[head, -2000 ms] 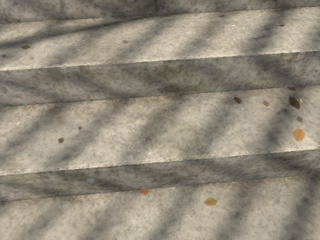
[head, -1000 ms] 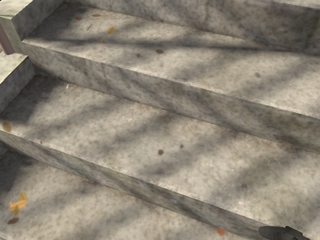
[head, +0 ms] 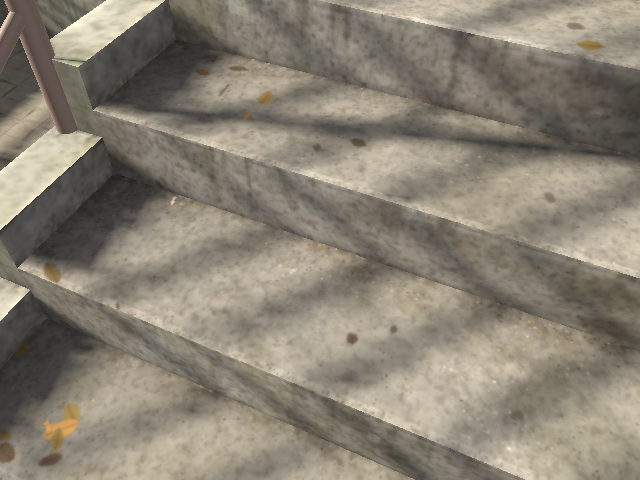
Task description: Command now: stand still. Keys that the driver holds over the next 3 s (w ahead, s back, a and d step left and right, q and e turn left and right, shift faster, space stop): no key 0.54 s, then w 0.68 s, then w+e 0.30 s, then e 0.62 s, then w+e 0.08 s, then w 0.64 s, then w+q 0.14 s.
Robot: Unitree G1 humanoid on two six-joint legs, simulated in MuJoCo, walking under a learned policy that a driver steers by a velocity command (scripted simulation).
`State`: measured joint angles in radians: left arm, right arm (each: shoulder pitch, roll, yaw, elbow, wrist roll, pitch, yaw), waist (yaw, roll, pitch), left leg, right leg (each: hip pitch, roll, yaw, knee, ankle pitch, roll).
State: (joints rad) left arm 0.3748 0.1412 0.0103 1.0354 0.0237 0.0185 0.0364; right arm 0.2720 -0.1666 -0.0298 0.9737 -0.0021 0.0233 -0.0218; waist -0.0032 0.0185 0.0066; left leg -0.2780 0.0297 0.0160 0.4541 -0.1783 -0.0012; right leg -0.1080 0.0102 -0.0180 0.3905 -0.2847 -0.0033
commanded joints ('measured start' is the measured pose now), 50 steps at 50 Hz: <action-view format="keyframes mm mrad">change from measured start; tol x32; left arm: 1 98 80 10 1 0 -2 3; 50 -232 -111 -123 -370 -79 -118 -99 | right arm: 1 36 -84 -11 -19 1 -6 -4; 50 239 6 74 103 -44 -53 26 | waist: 1 1 -10 42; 36 29 -178 134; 42 -152 344 -61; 50 43 -32 126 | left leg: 1 68 46 -45 -61 102 45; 27 54 43 -35 -75 71 37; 30 -26 1 -4 -44 -328 64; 36 -254 26 3 348 -187 64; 40 96 -49 74 -29 -105 79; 43 448 398 -786 -338 -272 358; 50 157 269 -164 -237 -87 153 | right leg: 1 -108 -55 44 -90 140 -54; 38 -167 -267 289 -216 -299 -233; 40 -252 -167 168 -13 -74 -205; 45 -1166 53 187 1915 -154 -89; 50 -1418 -2 189 2135 -104 -150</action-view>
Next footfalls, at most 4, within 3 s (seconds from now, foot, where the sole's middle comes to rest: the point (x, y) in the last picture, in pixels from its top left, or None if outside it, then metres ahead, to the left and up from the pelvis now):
1.18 right None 0.30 -0.08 -0.61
1.74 left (288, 313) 0.70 0.09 -0.44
2.26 right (410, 374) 0.57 -0.12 -0.44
2.72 left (419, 149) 0.95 -0.16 -0.27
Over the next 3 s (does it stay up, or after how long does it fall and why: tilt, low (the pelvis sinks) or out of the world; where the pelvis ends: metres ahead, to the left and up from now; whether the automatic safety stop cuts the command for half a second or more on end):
stays up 0.89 -0.20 0.49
